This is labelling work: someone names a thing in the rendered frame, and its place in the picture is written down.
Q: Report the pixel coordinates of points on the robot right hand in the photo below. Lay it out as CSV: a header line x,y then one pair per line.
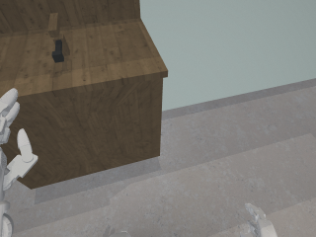
x,y
263,228

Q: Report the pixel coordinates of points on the counter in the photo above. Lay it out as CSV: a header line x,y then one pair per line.
x,y
101,107

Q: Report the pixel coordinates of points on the robot left hand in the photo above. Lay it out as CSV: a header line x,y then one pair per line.
x,y
23,163

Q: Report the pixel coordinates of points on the tap lever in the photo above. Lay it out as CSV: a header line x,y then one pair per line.
x,y
57,54

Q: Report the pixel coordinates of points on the robot left forearm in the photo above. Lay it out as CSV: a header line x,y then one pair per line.
x,y
6,222

